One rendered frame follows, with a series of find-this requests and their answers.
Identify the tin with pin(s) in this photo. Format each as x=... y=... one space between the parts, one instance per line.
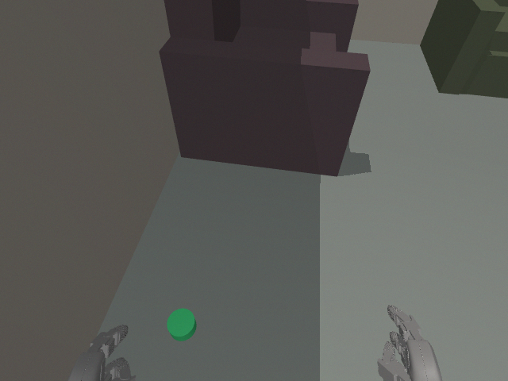
x=181 y=324

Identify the right robot hand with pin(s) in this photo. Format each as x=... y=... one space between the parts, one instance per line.
x=417 y=355

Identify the left robot hand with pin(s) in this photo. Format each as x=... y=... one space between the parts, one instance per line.
x=90 y=366

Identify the armchair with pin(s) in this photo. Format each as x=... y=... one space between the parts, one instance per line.
x=466 y=47
x=264 y=83

